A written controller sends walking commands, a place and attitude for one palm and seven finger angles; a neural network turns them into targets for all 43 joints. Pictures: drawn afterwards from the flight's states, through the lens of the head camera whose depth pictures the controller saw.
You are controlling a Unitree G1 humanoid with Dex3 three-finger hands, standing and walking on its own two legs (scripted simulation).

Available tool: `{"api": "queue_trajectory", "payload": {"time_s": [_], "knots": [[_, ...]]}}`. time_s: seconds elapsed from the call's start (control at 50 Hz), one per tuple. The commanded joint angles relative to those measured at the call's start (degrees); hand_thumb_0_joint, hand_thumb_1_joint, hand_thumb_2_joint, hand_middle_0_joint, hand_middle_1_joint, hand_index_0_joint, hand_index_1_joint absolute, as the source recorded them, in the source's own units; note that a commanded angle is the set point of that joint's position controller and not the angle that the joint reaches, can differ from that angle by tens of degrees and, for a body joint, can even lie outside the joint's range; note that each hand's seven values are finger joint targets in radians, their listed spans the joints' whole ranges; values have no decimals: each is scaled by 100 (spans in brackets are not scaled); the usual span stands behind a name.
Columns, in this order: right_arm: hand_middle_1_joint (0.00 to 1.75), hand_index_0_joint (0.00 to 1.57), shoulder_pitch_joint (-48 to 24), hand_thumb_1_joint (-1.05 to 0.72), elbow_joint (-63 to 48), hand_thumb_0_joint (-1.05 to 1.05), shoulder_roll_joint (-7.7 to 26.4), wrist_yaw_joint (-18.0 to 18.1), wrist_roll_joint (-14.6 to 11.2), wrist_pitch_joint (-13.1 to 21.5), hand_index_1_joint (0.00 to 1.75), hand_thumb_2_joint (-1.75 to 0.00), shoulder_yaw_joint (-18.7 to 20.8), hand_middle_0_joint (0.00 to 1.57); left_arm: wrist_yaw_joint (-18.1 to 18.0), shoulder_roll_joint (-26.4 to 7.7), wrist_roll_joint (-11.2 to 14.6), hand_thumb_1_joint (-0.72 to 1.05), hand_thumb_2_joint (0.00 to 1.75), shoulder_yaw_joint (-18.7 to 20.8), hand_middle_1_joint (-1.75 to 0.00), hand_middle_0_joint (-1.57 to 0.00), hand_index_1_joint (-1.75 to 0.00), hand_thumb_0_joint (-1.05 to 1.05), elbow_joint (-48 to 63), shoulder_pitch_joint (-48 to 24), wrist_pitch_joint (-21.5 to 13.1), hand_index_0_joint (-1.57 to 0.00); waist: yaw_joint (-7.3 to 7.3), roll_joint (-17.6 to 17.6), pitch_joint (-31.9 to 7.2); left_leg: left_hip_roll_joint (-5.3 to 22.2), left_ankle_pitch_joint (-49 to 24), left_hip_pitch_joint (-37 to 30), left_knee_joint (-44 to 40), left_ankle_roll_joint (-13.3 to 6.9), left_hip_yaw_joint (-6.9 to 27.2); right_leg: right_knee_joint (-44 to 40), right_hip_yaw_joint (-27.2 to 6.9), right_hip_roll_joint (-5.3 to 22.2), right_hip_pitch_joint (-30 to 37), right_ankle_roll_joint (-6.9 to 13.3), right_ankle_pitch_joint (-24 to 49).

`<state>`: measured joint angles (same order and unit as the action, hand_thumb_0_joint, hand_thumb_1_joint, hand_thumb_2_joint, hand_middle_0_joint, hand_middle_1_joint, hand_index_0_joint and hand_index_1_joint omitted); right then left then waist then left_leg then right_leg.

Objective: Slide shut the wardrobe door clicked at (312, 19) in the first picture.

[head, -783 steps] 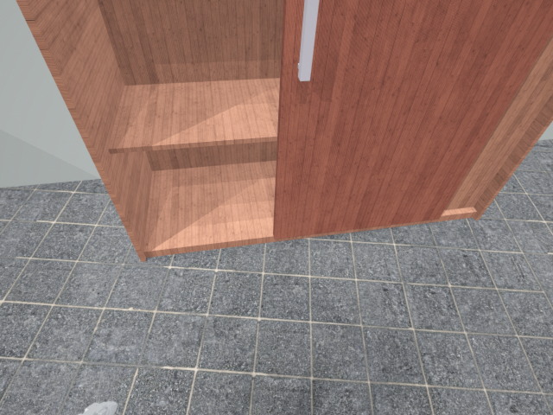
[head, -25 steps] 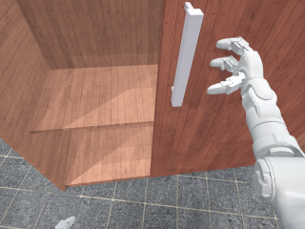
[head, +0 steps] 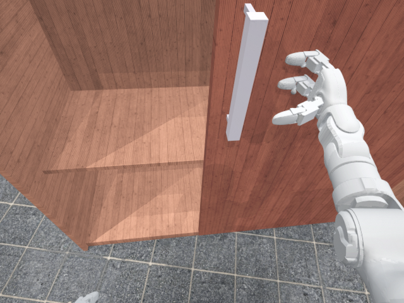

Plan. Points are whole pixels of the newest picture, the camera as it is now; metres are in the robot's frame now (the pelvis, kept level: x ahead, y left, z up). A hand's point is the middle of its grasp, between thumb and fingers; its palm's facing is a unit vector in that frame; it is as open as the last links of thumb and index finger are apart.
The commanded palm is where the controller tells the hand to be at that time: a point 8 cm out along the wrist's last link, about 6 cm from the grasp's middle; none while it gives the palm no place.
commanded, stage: move the hooked fingers beside the handle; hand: right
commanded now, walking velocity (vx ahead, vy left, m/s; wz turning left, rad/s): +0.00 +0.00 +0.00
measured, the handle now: (239, 81) +0.48 -0.02 +0.19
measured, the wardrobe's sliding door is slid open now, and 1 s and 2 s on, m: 0.53 0.53 0.53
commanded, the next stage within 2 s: feel for the door with the fingertips in 1.82 s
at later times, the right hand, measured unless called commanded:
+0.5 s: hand (293, 92) +0.47 -0.13 +0.19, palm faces -0.10 +0.99 -0.04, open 13.5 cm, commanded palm +0.49 -0.15 +0.17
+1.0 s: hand (294, 92) +0.47 -0.13 +0.19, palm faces -0.11 +0.99 -0.04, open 13.5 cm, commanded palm +0.49 -0.15 +0.17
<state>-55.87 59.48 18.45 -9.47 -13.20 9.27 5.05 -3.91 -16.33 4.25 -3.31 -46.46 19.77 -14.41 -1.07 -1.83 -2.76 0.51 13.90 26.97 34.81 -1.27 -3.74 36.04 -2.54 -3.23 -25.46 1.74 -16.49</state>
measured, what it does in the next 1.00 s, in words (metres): stands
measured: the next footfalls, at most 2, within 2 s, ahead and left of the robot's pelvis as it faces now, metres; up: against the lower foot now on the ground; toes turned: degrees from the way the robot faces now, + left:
none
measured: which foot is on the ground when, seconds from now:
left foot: down 0.00-1.00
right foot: down 0.00-1.00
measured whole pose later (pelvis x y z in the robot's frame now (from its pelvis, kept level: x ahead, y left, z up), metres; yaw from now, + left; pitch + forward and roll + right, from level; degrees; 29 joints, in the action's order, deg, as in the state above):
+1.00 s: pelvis +0.00 +0.00 +0.00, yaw +0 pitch +6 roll +0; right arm -55.1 59.4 19.2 -11.1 -12.7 8.9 6.3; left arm -3.9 -16.2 4.4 -3.2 -45.3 20.1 -13.5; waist -1.7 -1.8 -3.1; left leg 0.1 13.7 26.7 34.5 -1.2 -3.4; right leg 36.2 -2.1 -2.9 -25.3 1.8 -16.7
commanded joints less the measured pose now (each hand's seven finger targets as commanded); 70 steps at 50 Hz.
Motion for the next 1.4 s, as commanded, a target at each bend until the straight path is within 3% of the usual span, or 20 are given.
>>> {"api": "queue_trajectory", "payload": {"time_s": [0.0, 0.08, 0.16, 0.2, 0.26, 0.34, 0.4, 0.46, 0.52, 0.58, 0.84, 0.9, 1.0, 1.04, 1.1, 1.14, 1.18, 1.24, 1.3, 1.38], "knots": [[120, 30, -3025, 50, -756, 0, -382, -170, 126, -29, 120, -30, -421, 30, -54, -814, 38, 90, 90, 276, -30, -20, -30, 0, 544, 177, -271, -20, -871, 228, -849, -10, 740, 175, -726, 10, 339, -845, -147, 327, 646, 42, -1013], [120, 30, -2902, 50, -723, 0, -406, -157, 104, -77, 120, -30, -424, 30, -78, -823, 48, 90, 90, 268, -30, -20, -30, 0, 543, 183, -278, -20, -869, 283, -723, -12, 837, 229, -742, 21, 339, -895, -153, 352, 570, 35, -1183], [120, 30, -2989, 50, -810, 0, -307, -141, 127, -64, 120, -30, -368, 30, -68, -818, 42, 90, 90, 284, -30, -20, -30, 0, 545, 219, -276, -20, -864, 235, -911, -19, 663, 173, -718, 16, 339, -840, -157, 347, 698, 35, -912], [120, 30, -2960, 50, -841, 0, -486, -141, 107, -86, 120, -30, -477, 30, -76, -798, 53, 90, 90, 278, -30, -20, -30, 0, 555, 179, -289, -20, -880, 204, -828, -20, 693, 238, -729, 19, 338, -853, -147, 352, 703, 34, -991], [120, 30, -2969, 50, -821, 0, -245, -125, 131, -70, 120, -30, -321, 30, -68, -810, 41, 90, 90, 284, -30, -20, -30, 0, 545, 227, -272, -20, -858, 269, -889, -23, 655, 137, -736, 16, 335, -835, -136, 342, 672, 38, -876], [120, 30, -3007, 50, -851, 0, -439, -133, 117, -51, 120, -30, -448, 30, -55, -802, 35, 90, 90, 283, -30, -20, -30, 0, 535, 195, -275, -20, -878, 184, -841, -22, 651, 208, -730, 11, 324, -846, -150, 344, 727, 30, -911], [120, 30, -2958, 50, -825, 0, -365, -131, 105, -63, 120, -30, -375, 30, -64, -802, 37, 90, 90, 280, -30, -20, -30, 0, 555, 185, -283, -20, -856, 188, -869, -20, 695, 195, -726, 9, 342, -855, -159, 340, 699, 28, -994], [120, 30, -2843, 50, -725, 0, -193, -145, 96, -87, 120, -30, -255, 30, -70, -818, 42, 90, 90, 271, -30, -20, -30, 0, 558, 193, -248, -20, -836, 464, -809, -20, 805, 85, -777, 32, 377, -835, -119, 333, 508, 52, -1025], [120, 30, -2804, 50, -723, 0, -66, -173, 118, -77, 120, -30, -188, 30, -72, -826, 43, 90, 90, 281, -30, -20, -30, 0, 578, 203, -222, -20, -797, 297, -864, -16, 769, 32, -760, 19, 387, -793, -64, 329, 499, 49, -900], [120, 30, -2927, 50, -818, 0, -299, -190, 81, -62, 120, -30, -306, 30, -61, -793, 42, 90, 90, 281, -30, -20, -30, 0, 585, 197, -252, -20, -844, 280, -844, -29, 678, 112, -740, 16, 338, -828, -124, 335, 642, 40, -891], [120, 30, -2868, 50, -702, 0, 152, -233, 98, -51, 120, -30, 11, 30, -33, -807, 26, 90, 90, 283, -30, -20, -30, 0, 627, 206, -137, -20, -813, 366, -852, -15, 786, -74, -831, 33, 427, -759, -33, 296, 399, 66, -855], [120, 30, -2986, 50, -821, 0, -85, -254, 88, -13, 120, -30, -133, 30, -31, -780, 28, 90, 90, 289, -30, -20, -30, 0, 662, 188, -174, -20, -822, 174, -923, -23, 749, 17, -762, 16, 368, -817, -80, 303, 566, 42, -929], [120, 30, -2941, 50, -791, 0, -231, -189, 89, -18, 120, -30, -248, 30, -26, -788, 29, 90, 90, 288, -30, -20, -30, 0, 630, 186, -197, -20, -848, 251, -841, -30, 780, 122, -770, 22, 365, -831, -120, 325, 592, 47, -1048], [120, 30, -2907, 50, -780, 0, -41, -177, 112, -16, 120, -30, -155, 30, -26, -817, 31, 90, 90, 291, -30, -20, -30, 0, 621, 215, -169, -20, -846, 362, -866, -30, 814, 64, -789, 33, 379, -809, -88, 330, 518, 59, -1000], [120, 30, -2973, 50, -807, 0, -214, -171, 121, -1, 120, -30, -248, 30, -30, -797, 25, 90, 90, 293, -30, -20, -30, 0, 613, 228, -209, -20, -848, 285, -896, -28, 754, 101, -748, 22, 350, -851, -132, 326, 620, 47, -1014], [120, 30, -3001, 50, -852, 0, -103, -136, 152, 16, 120, -30, -195, 30, -18, -803, 16, 90, 90, 300, -30, -20, -30, 0, 600, 232, -188, -20, -846, 186, -919, -24, 693, 100, -747, 16, 355, -816, -118, 318, 632, 47, -921], [120, 30, -2967, 50, -814, 0, -298, -151, 135, -9, 120, -30, -322, 30, -22, -781, 26, 90, 90, 285, -30, -20, -30, 0, 605, 211, -199, -20, -857, 234, -845, -29, 728, 153, -750, 16, 346, -838, -127, 333, 637, 45, -989], [120, 30, -2959, 50, -815, 0, -101, -137, 147, 2, 120, -30, -203, 30, -26, -810, 15, 90, 90, 293, -30, -20, -30, 0, 599, 228, -194, -20, -846, 333, -883, -29, 720, 92, -759, 17, 367, -812, -126, 324, 595, 56, -941], [120, 30, -3036, 50, -942, 0, -417, -140, 140, 18, 120, -30, -428, 30, -32, -787, 27, 90, 90, 298, -30, -20, -30, 0, 605, 196, -237, -20, -886, 130, -841, -25, 729, 252, -720, 5, 329, -871, -180, 346, 746, 27, -1101], [120, 30, -2976, 50, -908, 0, -390, -95, 144, 3, 120, -30, -417, 30, -37, -799, 20, 90, 90, 296, -30, -20, -30, 0, 569, 211, -239, -20, -887, 246, -886, -29, 707, 251, -705, 12, 321, -858, -194, 355, 752, 31, -1073]]}}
